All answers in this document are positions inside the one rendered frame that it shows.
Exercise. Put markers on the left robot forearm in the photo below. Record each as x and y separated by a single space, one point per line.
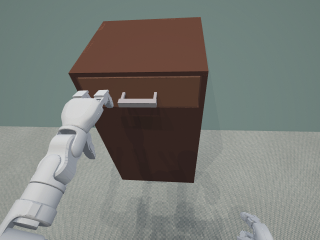
38 203

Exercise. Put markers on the robot right hand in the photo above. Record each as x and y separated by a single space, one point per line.
260 230

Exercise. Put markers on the drawer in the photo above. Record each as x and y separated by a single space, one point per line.
172 91

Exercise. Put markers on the robot left hand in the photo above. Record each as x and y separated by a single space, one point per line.
83 112

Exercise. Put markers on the handle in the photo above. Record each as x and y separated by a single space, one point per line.
137 103

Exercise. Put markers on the cabinet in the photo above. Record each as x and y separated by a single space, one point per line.
149 143

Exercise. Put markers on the robot left upper arm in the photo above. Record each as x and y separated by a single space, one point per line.
15 234

